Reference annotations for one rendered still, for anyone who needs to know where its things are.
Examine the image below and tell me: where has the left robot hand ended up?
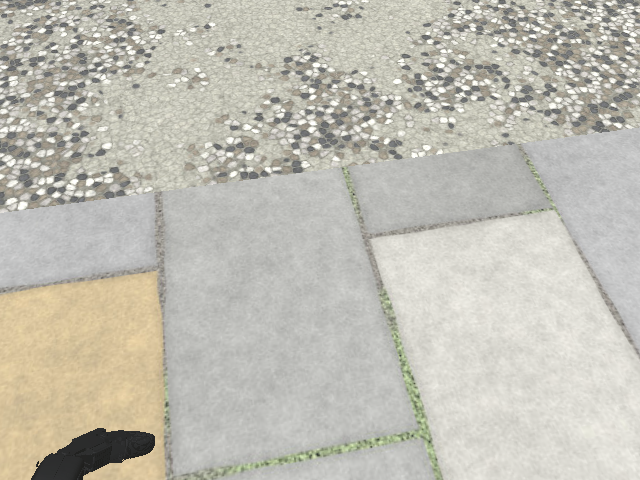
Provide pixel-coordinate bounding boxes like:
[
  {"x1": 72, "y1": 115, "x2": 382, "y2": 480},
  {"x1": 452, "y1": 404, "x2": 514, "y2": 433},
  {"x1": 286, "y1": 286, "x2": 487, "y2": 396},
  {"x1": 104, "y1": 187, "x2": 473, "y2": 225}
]
[{"x1": 31, "y1": 428, "x2": 155, "y2": 480}]

